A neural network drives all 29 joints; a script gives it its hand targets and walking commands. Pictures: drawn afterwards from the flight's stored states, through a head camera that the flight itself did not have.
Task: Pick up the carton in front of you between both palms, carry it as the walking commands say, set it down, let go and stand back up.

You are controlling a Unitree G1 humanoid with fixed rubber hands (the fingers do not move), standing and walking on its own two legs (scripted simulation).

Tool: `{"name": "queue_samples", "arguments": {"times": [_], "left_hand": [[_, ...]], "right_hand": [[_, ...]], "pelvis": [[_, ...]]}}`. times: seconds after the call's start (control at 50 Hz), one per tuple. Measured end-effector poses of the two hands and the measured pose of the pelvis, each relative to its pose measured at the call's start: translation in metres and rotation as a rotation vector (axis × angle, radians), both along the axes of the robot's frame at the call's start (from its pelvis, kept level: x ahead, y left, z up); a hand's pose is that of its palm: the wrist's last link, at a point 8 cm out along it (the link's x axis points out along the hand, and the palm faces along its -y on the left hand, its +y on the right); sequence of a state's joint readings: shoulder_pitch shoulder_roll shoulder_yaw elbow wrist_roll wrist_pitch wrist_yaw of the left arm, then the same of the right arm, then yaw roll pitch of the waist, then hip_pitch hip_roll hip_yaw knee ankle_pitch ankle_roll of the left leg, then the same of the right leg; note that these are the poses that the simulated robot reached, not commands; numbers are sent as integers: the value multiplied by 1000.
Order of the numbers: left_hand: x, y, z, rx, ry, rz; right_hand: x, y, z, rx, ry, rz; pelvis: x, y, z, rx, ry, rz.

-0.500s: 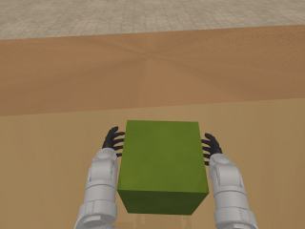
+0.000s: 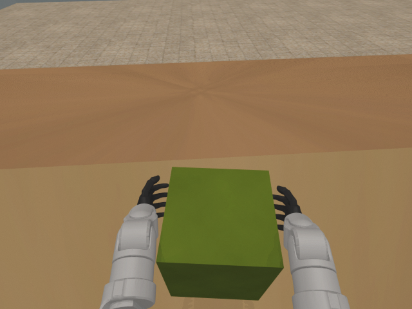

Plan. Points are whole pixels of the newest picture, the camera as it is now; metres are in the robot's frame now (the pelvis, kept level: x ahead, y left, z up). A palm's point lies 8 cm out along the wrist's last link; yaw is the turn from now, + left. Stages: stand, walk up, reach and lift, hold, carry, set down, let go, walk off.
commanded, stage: hold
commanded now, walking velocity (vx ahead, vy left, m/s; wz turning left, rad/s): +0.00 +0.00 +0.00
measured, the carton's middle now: (217, 236) +0.29 +0.01 -0.04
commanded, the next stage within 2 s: carry in 1.34 s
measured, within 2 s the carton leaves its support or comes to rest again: neither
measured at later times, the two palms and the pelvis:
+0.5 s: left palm (144, 210) +0.29 +0.16 +0.06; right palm (292, 219) +0.28 -0.14 +0.05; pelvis -0.01 +0.00 +0.00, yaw +0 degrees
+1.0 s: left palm (143, 217) +0.27 +0.16 +0.05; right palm (292, 222) +0.27 -0.14 +0.05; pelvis +0.00 +0.00 +0.00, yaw +0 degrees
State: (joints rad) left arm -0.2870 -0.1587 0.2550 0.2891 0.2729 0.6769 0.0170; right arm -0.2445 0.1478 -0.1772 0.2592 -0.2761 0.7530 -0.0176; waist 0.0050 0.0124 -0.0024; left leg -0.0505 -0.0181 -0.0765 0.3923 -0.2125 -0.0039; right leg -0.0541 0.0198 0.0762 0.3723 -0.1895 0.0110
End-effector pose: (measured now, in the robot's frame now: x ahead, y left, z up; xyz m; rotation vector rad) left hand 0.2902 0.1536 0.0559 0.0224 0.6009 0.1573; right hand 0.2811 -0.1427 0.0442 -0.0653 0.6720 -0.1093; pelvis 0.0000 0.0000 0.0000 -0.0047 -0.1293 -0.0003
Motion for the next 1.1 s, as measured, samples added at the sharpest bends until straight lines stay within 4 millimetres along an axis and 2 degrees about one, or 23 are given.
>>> {"name": "queue_samples", "arguments": {"times": [0.14, 0.4, 0.52, 0.72, 0.9, 1.1], "left_hand": [[-8, 5, 6, 7, 6, 2], [-8, 3, 3, -12, 14, 17], [-4, 2, 8, -9, -6, 16], [-4, 1, 2, 17, 26, 11], [-6, 2, 3, 10, 7, 7], [-24, 1, -7, 10, 34, -23]], "right_hand": [[-5, 5, 7, 3, 5, 1], [-6, 3, 2, 30, 13, -18], [-2, 2, 8, 29, -7, -18], [2, 1, 2, 14, 22, 4], [0, 2, 5, 2, 3, 13], [-20, -1, -3, -10, 29, 15]], "pelvis": [[-8, 3, -1, -1, -26, -2], [-18, 4, -4, 1, -24, -4], [-14, 1, -3, 2, -28, -1], [-7, -3, 0, 2, -16, 5], [-2, -4, 1, 2, 2, 2], [-3, -1, 2, 2, -6, 3]]}}
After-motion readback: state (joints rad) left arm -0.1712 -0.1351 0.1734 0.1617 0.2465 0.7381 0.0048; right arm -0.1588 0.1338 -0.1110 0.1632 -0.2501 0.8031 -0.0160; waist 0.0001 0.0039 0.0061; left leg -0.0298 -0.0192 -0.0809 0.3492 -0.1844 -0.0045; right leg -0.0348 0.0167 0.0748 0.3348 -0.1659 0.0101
